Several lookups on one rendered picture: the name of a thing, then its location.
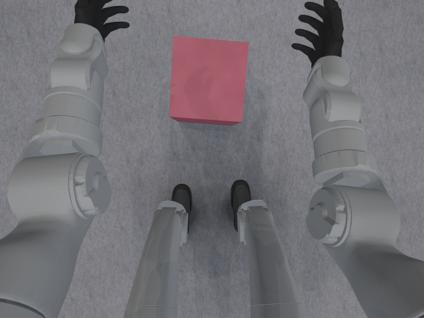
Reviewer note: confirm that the robot left forearm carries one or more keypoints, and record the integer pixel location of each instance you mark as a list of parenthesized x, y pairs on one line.
[(73, 98)]

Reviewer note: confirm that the right robot shin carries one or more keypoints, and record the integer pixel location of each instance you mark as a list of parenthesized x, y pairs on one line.
[(254, 203)]

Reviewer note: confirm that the right robot upper arm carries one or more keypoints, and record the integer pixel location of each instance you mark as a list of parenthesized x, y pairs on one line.
[(359, 228)]

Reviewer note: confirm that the robot right hand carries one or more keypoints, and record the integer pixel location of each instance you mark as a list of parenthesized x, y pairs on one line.
[(330, 39)]

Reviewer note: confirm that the robot left hand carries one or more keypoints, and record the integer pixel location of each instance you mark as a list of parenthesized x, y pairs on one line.
[(90, 12)]

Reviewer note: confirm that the robot right forearm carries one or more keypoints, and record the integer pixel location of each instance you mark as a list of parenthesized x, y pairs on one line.
[(337, 128)]

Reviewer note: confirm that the carton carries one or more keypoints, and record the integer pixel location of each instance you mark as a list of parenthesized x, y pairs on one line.
[(208, 80)]

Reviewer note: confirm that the right robot foot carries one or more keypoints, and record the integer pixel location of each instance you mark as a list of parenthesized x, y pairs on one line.
[(240, 193)]

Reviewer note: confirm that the left robot upper arm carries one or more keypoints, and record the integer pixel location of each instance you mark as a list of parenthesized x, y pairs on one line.
[(55, 199)]

